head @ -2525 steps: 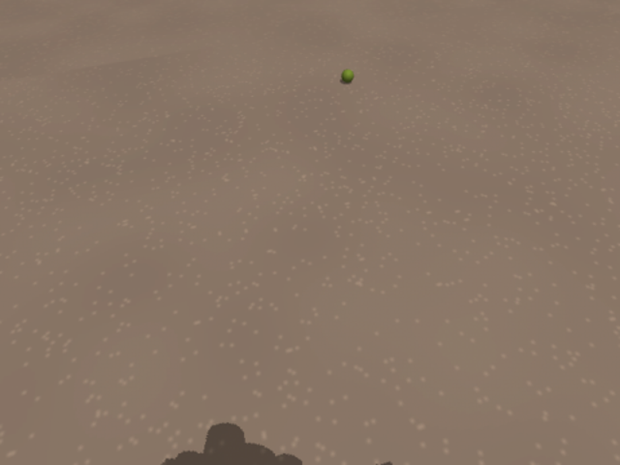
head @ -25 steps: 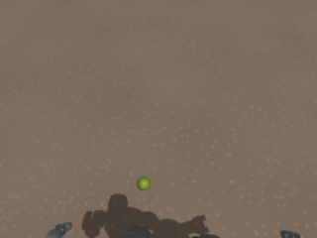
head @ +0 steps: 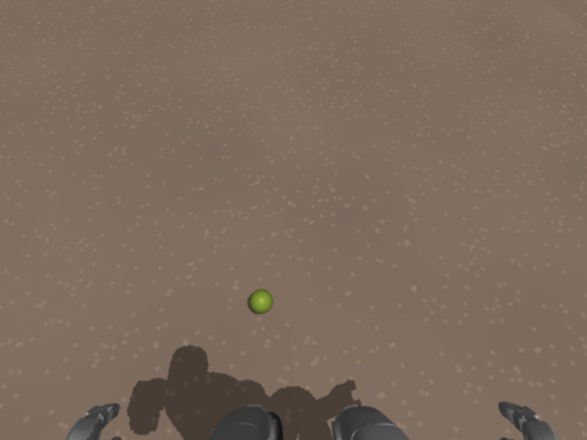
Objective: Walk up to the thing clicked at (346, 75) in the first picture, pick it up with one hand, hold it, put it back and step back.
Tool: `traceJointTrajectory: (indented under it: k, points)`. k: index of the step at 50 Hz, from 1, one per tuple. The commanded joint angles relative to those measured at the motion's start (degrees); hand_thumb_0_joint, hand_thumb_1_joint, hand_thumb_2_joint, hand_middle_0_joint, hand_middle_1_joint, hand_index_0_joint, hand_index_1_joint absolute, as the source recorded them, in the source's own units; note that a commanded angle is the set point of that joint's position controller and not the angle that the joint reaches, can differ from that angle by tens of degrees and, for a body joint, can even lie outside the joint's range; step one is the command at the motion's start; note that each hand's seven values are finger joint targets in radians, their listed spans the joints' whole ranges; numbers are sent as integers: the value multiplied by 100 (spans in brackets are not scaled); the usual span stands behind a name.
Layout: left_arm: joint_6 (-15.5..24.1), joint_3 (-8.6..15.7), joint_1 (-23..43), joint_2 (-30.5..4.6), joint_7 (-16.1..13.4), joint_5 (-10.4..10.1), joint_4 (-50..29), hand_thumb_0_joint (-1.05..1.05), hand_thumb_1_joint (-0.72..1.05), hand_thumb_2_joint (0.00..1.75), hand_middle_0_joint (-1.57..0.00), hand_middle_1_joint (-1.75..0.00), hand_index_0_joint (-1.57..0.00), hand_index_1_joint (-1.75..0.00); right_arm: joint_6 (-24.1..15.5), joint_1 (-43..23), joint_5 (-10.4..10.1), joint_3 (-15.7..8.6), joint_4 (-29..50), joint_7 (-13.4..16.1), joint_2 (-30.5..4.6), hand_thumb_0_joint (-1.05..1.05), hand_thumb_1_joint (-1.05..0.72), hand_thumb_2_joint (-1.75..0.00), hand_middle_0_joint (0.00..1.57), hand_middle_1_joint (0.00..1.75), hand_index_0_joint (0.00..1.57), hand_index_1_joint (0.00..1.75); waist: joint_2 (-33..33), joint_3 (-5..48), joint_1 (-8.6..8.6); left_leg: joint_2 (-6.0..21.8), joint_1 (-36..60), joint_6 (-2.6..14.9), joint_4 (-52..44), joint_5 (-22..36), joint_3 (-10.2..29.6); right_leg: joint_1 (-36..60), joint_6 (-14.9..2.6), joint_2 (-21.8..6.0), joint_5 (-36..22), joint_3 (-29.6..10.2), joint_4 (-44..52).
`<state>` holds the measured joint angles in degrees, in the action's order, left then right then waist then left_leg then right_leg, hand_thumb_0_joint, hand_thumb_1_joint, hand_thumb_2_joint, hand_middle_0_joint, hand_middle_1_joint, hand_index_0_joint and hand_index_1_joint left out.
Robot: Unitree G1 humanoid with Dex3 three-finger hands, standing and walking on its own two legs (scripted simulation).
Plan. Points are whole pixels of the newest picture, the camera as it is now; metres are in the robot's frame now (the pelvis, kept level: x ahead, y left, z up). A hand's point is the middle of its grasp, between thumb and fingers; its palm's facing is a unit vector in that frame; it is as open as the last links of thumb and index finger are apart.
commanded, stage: step back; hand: left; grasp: from above
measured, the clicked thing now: (261, 301) +0.52 +0.12 -0.72
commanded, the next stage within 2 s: none
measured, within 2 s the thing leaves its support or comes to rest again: neither
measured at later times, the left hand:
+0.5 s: hand out of the picture -0.02 +0.26 -0.15, palm faces +0.04 -0.93 -0.37, open 7.4 cm
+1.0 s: hand out of the picture -0.25 +0.22 -0.15, palm faces -0.03 -0.92 -0.40, open 7.4 cm
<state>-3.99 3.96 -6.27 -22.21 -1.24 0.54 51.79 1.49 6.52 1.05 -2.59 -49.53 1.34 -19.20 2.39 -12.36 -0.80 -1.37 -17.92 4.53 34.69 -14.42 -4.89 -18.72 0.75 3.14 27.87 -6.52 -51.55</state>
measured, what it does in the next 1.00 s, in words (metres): walks backwards: right foot, then left foot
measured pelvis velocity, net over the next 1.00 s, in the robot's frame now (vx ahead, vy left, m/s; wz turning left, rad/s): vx -0.32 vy -0.05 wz -0.02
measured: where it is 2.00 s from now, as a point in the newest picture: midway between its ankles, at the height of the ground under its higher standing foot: outside the picture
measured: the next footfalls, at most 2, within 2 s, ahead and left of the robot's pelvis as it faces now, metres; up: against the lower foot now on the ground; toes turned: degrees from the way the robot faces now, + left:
right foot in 0.12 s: +0.00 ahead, -0.13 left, +0.00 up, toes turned +1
left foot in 0.50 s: -0.14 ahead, +0.11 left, +0.00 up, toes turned +1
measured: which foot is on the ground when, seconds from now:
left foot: down 0.00-0.16, up 0.18-0.48, down 0.50-0.96, up 0.98-1.00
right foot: up 0.00-0.10, down 0.12-0.52, up 0.54-0.90, down 0.92-1.00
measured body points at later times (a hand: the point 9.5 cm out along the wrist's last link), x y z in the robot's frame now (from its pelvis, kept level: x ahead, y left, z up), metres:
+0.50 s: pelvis -0.15 -0.01 -0.01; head -0.08 +0.00 +0.43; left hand -0.02 +0.30 -0.12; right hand -0.06 -0.34 -0.12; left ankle -0.18 +0.11 -0.73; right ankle -0.04 -0.13 -0.73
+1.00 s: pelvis -0.32 -0.05 -0.01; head -0.27 -0.06 +0.43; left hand -0.25 +0.27 -0.12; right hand -0.18 -0.37 -0.12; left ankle -0.20 +0.10 -0.71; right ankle -0.33 -0.17 -0.73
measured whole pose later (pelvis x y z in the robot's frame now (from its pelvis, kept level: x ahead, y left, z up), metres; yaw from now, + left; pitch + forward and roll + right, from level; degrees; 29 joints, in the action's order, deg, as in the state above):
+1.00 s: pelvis -0.32 -0.05 -0.01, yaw -1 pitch -3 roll -1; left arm -3.6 4.5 -11.8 -20.7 1.2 2.1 49.3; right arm 3.2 4.5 0.7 -3.8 -46.5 1.7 -24.1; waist -3.3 -10.5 0.7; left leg 2.1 -28.7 -0.3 44.9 -21.0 4.7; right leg -14.3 -0.5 2.2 22.6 -1.4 -39.9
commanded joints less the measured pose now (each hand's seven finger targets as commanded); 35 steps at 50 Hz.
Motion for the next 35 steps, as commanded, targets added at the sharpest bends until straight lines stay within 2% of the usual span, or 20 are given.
traceJointTrajectory:
  k: [1,3,5,6,7,8,9,10,13,15,19,22,24,25,26,27,28,31,33,35]
  points:
    - [196,314,-292,-987,1,70,-437,0,90,90,-20,-30,-20,-30,-93,147,22,-451,375,77,-1672,0,-90,-90,20,30,20,30,-935,1581,-106,1778,1265,841,-898,2121,1965,-79,-107,-176,-70,280,674]
    - [196,342,-617,-976,62,89,-362,0,90,90,-20,-30,-20,-30,-92,-62,21,-471,427,54,-1777,0,-90,-90,20,30,20,30,-921,1557,63,1791,665,724,-1042,1223,1961,402,-252,-237,-376,393,1099]
    - [225,364,-1126,-939,92,105,-213,0,90,90,-20,-30,-20,-30,-58,-350,-21,-448,456,18,-1736,0,-90,-90,20,30,20,30,-744,1624,326,1569,142,410,-811,567,1669,1043,-435,-324,-1162,451,2012]
    - [249,417,-1129,-1063,91,143,-222,0,90,90,-20,-30,-20,-30,-40,-354,-60,-405,439,5,-1586,0,-90,-90,20,30,20,30,-215,1541,326,1201,-239,133,-396,220,1432,1023,-611,-624,-1198,-171,2393]
    - [278,476,-919,-1316,104,160,-381,0,90,90,-20,-30,-20,-30,-44,-304,-80,-355,482,-8,-1453,0,-90,-90,20,30,20,30,522,1306,232,529,-762,-229,368,-562,958,917,-1033,-1309,-1202,-1281,2956]
    - [273,553,-499,-1753,116,143,-580,0,90,90,-20,-30,-20,-30,-17,-370,-80,-351,453,20,-1308,0,-90,-90,20,30,20,30,1434,913,344,-361,-757,-481,1827,-1812,530,-133,-1791,-2365,-1042,-2445,3675]
    - [298,551,-95,-1789,92,215,-848,0,90,90,-20,-30,-20,-30,17,-216,-66,-399,363,25,-1449,0,-90,-90,20,30,20,30,1245,677,254,-388,-430,-522,2847,-2053,1104,-881,-2031,-2634,-1119,-2726,3761]
    - [305,538,159,-1608,57,192,-947,0,90,90,-20,-30,-20,-30,17,92,-72,-393,245,-11,-1509,0,-90,-90,20,30,20,30,992,602,97,-350,-261,-477,3190,-1794,1314,-1084,-1858,-2481,-1313,-2344,3722]
    - [317,450,430,-1190,6,155,-1035,0,90,90,-20,-30,-20,-30,-11,402,-112,-308,70,-11,-1343,0,-90,-90,20,30,20,30,422,842,-78,-674,-610,-499,3392,-1146,1361,-309,-1166,-1407,-2343,-645,3169]
    - [301,453,214,-1155,13,172,-1104,0,90,90,-20,-30,-20,-30,-44,538,-97,-273,123,23,-1389,0,-90,-90,20,30,20,30,393,1087,84,-665,-776,-559,3289,-1172,1215,326,-1159,-1347,-2427,-597,3001]
    - [249,447,-426,-1088,-32,192,-1085,0,90,90,-20,-30,-20,-30,-130,336,-86,-212,330,87,-1290,0,-90,-90,20,30,20,30,679,1618,434,-247,-1246,-654,1619,-1735,998,2176,-1412,-1679,-3736,-701,2432]
    - [171,419,-282,-1190,-18,133,-1191,0,90,90,-20,-30,-20,-30,-153,749,-40,-247,234,74,-1259,0,-90,-90,20,30,20,30,920,1876,248,-9,-344,-512,51,-1200,728,1948,-1224,-1637,-3943,-542,2031]
    - [82,402,-158,-1284,23,66,-1252,0,90,90,-20,-30,-20,-30,-160,1110,11,-310,71,52,-1272,0,-90,-90,20,30,20,30,644,1865,19,-96,548,-417,-1247,312,394,1248,-874,-1381,-3333,-238,1681]
    - [46,341,-107,-1115,44,57,-1324,0,90,90,-20,-30,-20,-30,-157,1076,73,-398,75,50,-1488,0,-90,-90,20,30,20,30,145,1753,12,312,904,-255,-1299,436,1056,465,-606,-1128,-2413,-142,1552]
    - [50,285,-63,-884,49,31,-1418,0,90,90,-20,-30,-20,-30,-157,1004,180,-524,153,40,-2058,0,-90,-90,20,30,20,30,-1217,1628,-12,1603,1180,203,-1524,994,2812,-778,-276,-372,-886,296,530]
    - [65,415,340,-1087,-21,54,-1447,0,90,90,-20,-30,-20,-30,-130,589,146,-590,306,-2,-2512,0,-90,-90,20,30,20,30,-1647,1311,-229,2377,46,1058,-1755,1182,3520,-726,-132,166,764,98,-542]
    - [63,466,439,-1209,-46,125,-1394,0,90,90,-20,-30,-20,-30,-181,248,159,-601,421,36,-2530,0,-90,-90,20,30,20,30,-1668,1040,-229,2695,-597,1406,-1897,1167,3948,-514,-112,75,883,-476,-1538]
    - [52,465,-290,-1040,14,-11,-1048,0,90,90,-20,-30,-20,-30,-232,-273,171,-335,559,81,-1719,0,-90,-90,20,30,20,30,-855,1036,339,1549,286,718,-1146,2628,1944,-1087,-189,343,72,-607,-2262]
    - [52,502,-459,-1073,37,17,-950,0,90,90,-20,-30,-20,-30,-233,-71,100,-357,505,80,-1613,0,-90,-90,20,30,20,30,-823,1088,315,1344,643,599,-1037,2366,1704,-1186,-112,424,-131,-512,-2271]
    - [80,489,-332,-992,32,48,-1006,0,90,90,-20,-30,-20,-30,-221,323,81,-379,462,95,-1590,0,-90,-90,20,30,20,30,-914,1194,68,1365,1223,699,-867,2535,1807,-1269,87,328,-79,-441,-1858]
